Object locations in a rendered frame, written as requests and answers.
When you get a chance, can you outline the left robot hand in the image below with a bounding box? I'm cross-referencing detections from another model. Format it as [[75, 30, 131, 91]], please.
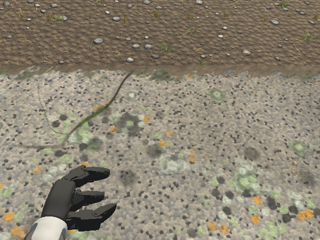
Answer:
[[40, 165, 117, 232]]

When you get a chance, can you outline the left robot forearm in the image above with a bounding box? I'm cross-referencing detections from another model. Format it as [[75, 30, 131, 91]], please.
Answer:
[[23, 216, 68, 240]]

